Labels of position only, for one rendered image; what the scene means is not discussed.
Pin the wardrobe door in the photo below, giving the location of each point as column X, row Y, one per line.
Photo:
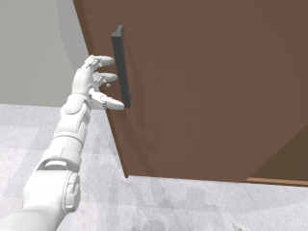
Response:
column 217, row 86
column 288, row 163

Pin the handle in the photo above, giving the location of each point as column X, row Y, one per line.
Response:
column 120, row 62

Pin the robot left upper arm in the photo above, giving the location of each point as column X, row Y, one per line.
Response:
column 50, row 195

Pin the left robot hand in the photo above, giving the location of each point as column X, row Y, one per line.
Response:
column 84, row 82

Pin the left robot forearm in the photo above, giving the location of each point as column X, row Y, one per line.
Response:
column 65, row 149

